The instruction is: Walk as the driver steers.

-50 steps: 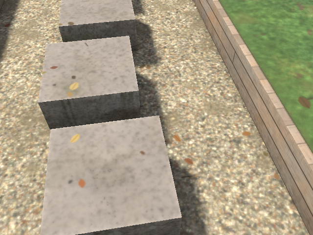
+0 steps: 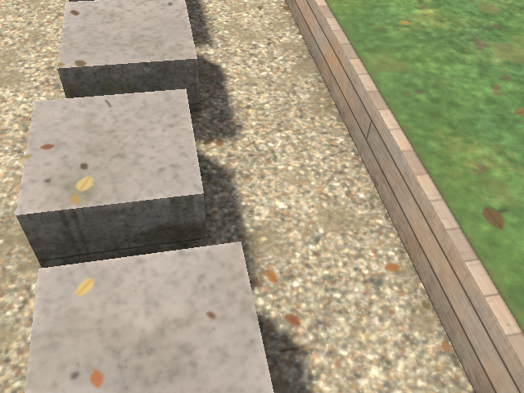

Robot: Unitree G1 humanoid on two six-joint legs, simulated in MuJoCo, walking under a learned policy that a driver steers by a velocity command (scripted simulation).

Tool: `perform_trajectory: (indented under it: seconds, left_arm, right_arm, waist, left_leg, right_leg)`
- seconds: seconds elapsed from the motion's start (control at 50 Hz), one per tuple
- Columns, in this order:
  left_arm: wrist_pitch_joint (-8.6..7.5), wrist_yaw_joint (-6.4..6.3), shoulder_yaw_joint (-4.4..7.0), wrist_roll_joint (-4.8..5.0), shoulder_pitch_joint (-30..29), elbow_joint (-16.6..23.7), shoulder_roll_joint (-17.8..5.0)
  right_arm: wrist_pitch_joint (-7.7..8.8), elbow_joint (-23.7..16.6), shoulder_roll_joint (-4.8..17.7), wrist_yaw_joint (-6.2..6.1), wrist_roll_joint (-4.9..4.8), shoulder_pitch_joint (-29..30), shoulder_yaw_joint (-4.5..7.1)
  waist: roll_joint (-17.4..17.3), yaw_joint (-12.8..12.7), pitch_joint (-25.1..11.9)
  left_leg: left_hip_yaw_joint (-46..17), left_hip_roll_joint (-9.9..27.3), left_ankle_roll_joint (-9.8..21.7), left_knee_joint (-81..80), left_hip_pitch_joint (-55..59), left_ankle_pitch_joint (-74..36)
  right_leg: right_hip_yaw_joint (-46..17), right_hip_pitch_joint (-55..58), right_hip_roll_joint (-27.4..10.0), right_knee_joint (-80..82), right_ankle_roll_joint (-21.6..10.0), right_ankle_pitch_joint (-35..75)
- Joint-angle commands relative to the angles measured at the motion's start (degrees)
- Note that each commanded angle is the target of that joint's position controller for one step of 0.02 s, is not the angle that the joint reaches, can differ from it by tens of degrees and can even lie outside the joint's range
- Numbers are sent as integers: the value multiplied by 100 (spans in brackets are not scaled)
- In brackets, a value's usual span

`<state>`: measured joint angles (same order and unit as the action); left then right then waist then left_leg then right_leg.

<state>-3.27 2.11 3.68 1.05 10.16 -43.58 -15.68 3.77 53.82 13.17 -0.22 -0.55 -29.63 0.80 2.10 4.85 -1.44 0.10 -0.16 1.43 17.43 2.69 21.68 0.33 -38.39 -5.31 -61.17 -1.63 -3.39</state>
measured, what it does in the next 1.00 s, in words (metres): goes down, turning left: right foot 0.30 m lower, then left foot 0.30 m higher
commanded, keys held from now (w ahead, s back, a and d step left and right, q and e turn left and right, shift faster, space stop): w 0.32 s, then w+q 0.68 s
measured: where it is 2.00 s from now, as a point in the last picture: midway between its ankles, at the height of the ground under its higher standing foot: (252, 186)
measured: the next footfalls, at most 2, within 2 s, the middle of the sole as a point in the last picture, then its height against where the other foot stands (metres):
right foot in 0.36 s outside the picture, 0.30 m lower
left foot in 0.78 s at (247, 349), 0.30 m higher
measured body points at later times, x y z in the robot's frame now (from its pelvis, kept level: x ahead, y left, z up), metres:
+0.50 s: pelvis +0.39 -0.17 -0.29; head +0.46 -0.18 +0.15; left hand +0.33 +0.10 -0.43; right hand +0.53 -0.40 -0.43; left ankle +0.20 +0.00 -0.62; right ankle +0.37 -0.28 -1.03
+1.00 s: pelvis +0.68 -0.11 -0.11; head +0.67 -0.10 +0.34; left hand +0.75 +0.19 -0.21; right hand +0.82 -0.31 -0.23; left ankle +0.60 -0.03 -0.73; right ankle +0.75 -0.27 -0.71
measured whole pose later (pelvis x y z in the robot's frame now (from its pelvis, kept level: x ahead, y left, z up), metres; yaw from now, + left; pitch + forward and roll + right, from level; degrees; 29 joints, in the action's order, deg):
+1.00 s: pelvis +0.68 -0.11 -0.11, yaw +20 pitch +2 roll -1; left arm -1.1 -2.3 3.3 1.2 8.3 -43.4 -15.2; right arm 1.1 48.3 9.4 1.2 -0.7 -17.8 0.1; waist 1.6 1.3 -4.2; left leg -4.4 -4.4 3.6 74.7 -32.2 44.3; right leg -6.1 -41.6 1.1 -80.6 -1.3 -14.9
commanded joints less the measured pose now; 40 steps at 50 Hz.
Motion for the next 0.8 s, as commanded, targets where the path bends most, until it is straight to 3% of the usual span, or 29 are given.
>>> perform_trajectory:
  seconds: [0.02, 0.04, 0.06, 0.08, 0.12, 0.16, 0.24, 0.28, 0.32, 0.34, 0.36, 0.38, 0.4, 0.42, 0.44, 0.46, 0.48, 0.5, 0.54, 0.56, 0.6, 0.62, 0.64, 0.68, 0.7, 0.72, 0.76, 0.78, 0.8]
  left_arm:
    - [-314, 60, 39, 209, -1793, 1001, -211]
    - [-400, 69, 109, 281, -2275, 1187, -425]
    - [-459, 103, 71, 201, -2490, 1233, -349]
    - [-510, 217, 60, 133, -2464, 1338, -362]
    - [-463, 467, -27, -163, -1855, 1123, 101]
    - [-312, 466, 41, 50, -1385, 943, -46]
    - [-229, 524, -19, 143, -1724, 759, -133]
    - [-364, 420, 31, -59, -504, 94, -359]
    - [-450, 357, 241, -246, 1823, -930, -1031]
    - [-445, 324, 225, -276, 2038, -1161, -1223]
    - [-396, 347, 118, -412, 2470, -1399, -1724]
    - [-345, 232, 210, -434, 2830, -1658, -1942]
    - [-88, 133, 326, -354, 3072, -1639, -1973]
    - [106, 93, 407, -247, 3211, -1777, -2055]
    - [131, -13, 497, -213, 2761, -1790, -2094]
    - [169, -40, 68, -164, 2615, -1647, -733]
    - [46, -162, -9, -212, 2481, -1950, -723]
    - [-3, -275, -60, -274, 2769, -2302, -600]
    - [14, -490, -406, -351, 3667, -2709, 391]
    - [39, -551, -367, -310, 3638, -2629, 55]
    - [-23, -544, -310, -289, 2965, -2445, -438]
    - [11, -454, -424, -119, 2576, -2394, -118]
    - [150, -387, -515, -37, 1847, -2105, -128]
    - [381, -390, -682, -180, 1314, -1830, 132]
    - [415, -427, -685, -167, 1717, -1956, 143]
    - [443, -426, -612, -75, 1971, -2025, -223]
    - [550, -474, -254, 69, 3093, -2287, -1283]
    - [653, -653, -166, 21, 3452, -2172, -1270]
    - [589, -767, -90, -242, 3153, -1728, -1299]
  right_arm:
    - [107, 302, 789, -284, -117, -1447, 212]
    - [154, 297, 840, -315, -106, -1577, 237]
    - [182, 308, 999, -372, -93, -1642, 294]
    - [184, 75, 892, -528, -50, -921, 225]
    - [224, -224, 918, -608, -44, -362, 184]
    - [210, -428, 920, -557, -124, 174, 201]
    - [-143, -591, 843, -480, -94, -288, 295]
    - [-273, -397, 845, -497, -111, -163, 417]
    - [-149, -331, 734, -407, -219, 281, 341]
    - [-161, -278, 603, -349, -137, 261, 410]
    - [-72, -616, 237, -243, 75, 384, 326]
    - [78, -434, 64, -72, -9, -948, 234]
    - [255, -652, 163, 113, -254, -920, 118]
    - [276, -1069, 81, 85, -575, -319, -19]
    - [234, -1075, -38, 13, -843, 372, -4]
    - [83, -855, 429, -120, -221, 1572, 122]
    - [63, -1396, -137, -66, -166, 2314, 51]
    - [62, -1592, -707, -71, -77, 2581, -117]
    - [50, -1959, -1357, 129, -270, 3304, -355]
    - [-36, -2075, -1419, 161, -313, 3190, -389]
    - [-240, -2431, -1582, 27, -422, 2975, -488]
    - [-279, -2620, -1528, 148, -338, 3277, -537]
    - [-259, -2830, -1463, 345, -224, 3507, -615]
    - [-285, -3178, -1139, 347, -156, 4144, -591]
    - [-270, -3291, -1183, 275, -78, 4334, -639]
    - [-203, -3285, -1194, 201, 55, 4184, -675]
    - [-99, -3201, -987, 187, 23, 3967, -599]
    - [-64, -3102, -670, 316, 8, 4007, -462]
    - [-86, -2985, -53, 396, -12, 3275, -198]
  waist:
    - [-911, 417, 1211]
    - [-895, 525, 1532]
    - [-962, 622, 1565]
    - [-762, 300, 1748]
    - [-656, 56, 1055]
    - [-708, -432, 900]
    - [-656, -63, 887]
    - [-495, -491, 729]
    - [283, -1394, -192]
    - [1226, -1303, -118]
    - [2566, -1273, -429]
    - [3942, -820, -1076]
    - [4475, -1106, -1921]
    - [3409, -1208, -2991]
    - [1862, -1015, -3152]
    - [-126, -1439, -1764]
    - [444, -1294, -1140]
    - [725, -1205, -1213]
    - [1146, -1490, -1215]
    - [1455, -1205, -1018]
    - [405, -453, -511]
    - [-846, -210, -129]
    - [-1374, 86, 262]
    - [-716, 12, 1071]
    - [11, -73, 1128]
    - [641, 32, 639]
    - [2365, 32, -387]
    - [2242, 21, -683]
    - [1347, 414, -1021]
  left_leg:
    - [-1835, 2124, 984, 396, 2114, -1803]
    - [-1832, 2122, 891, 215, 2413, -1111]
    - [-1906, 2166, 895, 250, 2354, -1035]
    - [-1174, 1604, 723, 247, 795, -643]
    - [-621, 1255, 656, 146, -1560, 71]
    - [15, 915, 418, 591, -2392, 1]
    - [-20, 1038, 16, 2033, -314, -250]
    - [-258, 991, -143, 4014, -418, -464]
    - [166, 111, -642, 7700, -195, 708]
    - [-82, -420, -787, 9436, -2062, 3453]
    - [-836, -852, -758, 10594, -3689, 4956]
    - [-1525, -824, -657, 11322, -5241, 4262]
    - [-1519, -490, -642, 11726, -6549, 3740]
    - [-1234, -283, -575, 12063, -7048, 2896]
    - [-673, 176, -253, 11895, -6936, 1177]
    - [-153, 172, -287, 11432, -6050, 1391]
    - [3, -29, -515, 11074, -6571, 1573]
    - [99, 122, -495, 11622, -6923, 1914]
    - [128, 148, -281, 12604, -6973, 2555]
    - [-105, -167, -215, 14552, -7967, 2677]
    - [-981, -66, 146, 16342, -9803, 2615]
    - [-1284, 96, 394, 15625, -10196, 2498]
    - [-863, 181, 491, 13843, -9292, 2250]
    - [330, 207, 203, 11453, -7314, 1166]
    - [814, 238, 107, 10910, -6539, 888]
    - [1144, 194, 292, 10180, -5282, 801]
    - [1254, -101, 668, 9372, -4376, 1702]
    - [1129, -459, 850, 8427, -4428, 2135]
    - [-469, -167, 1249, 7633, -3054, 814]
  right_leg:
    - [-798, -3870, -389, -238, -16, -676]
    - [-667, -4498, -291, 438, -5, -1036]
    - [-636, -4495, -306, 752, 22, -676]
    - [-499, -3213, -303, 2004, 113, 1100]
    - [-139, 55, 99, 1926, -11, 3808]
    - [-391, 1407, 91, 1848, -143, 4196]
    - [-378, 319, -210, 2644, 70, 3297]
    - [-695, 1409, -716, 3641, 134, 4139]
    - [-616, 3120, -934, 5723, 44, 7030]
    - [-573, 4705, -1057, 5025, -12, 7150]
    - [-329, 6061, -1038, 2773, 83, 9907]
    - [-52, 7775, -1053, 1353, 302, 12164]
    - [-486, 8705, -1241, 1072, -159, 11744]
    - [-2293, 8571, -1989, 2238, -1218, 6585]
    - [-3889, 7205, -2822, 3707, -1782, 2271]
    - [-2275, 6705, -1183, 3719, -459, 5051]
    - [-1957, 6159, -1223, 3258, -726, 5894]
    - [-2047, 6249, -1233, 3087, -795, 5870]
    - [-2339, 5686, -1234, 3598, -1024, 4170]
    - [-3149, 5865, -1813, 3918, -1534, 3760]
    - [-3397, 6026, -2866, 4045, -1495, 2849]
    - [-2524, 5670, -2709, 3935, -1081, 2249]
    - [-1320, 4203, -2113, 4410, -664, 1802]
    - [331, 1563, -916, 5569, -338, 1386]
    - [880, 1248, -655, 5692, -279, 3050]
    - [1399, 1467, -590, 5438, -265, 6437]
    - [1063, 3119, -1090, 4076, -725, 12652]
    - [829, 3911, -1153, 3105, -937, 14359]
    - [635, 3092, -958, 1466, -859, 14533]
Keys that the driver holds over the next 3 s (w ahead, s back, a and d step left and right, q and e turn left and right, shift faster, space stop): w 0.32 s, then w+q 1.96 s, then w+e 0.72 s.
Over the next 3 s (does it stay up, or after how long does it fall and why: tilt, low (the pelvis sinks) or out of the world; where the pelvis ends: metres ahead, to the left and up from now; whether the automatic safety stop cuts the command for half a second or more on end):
stays up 1.59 0.45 0.00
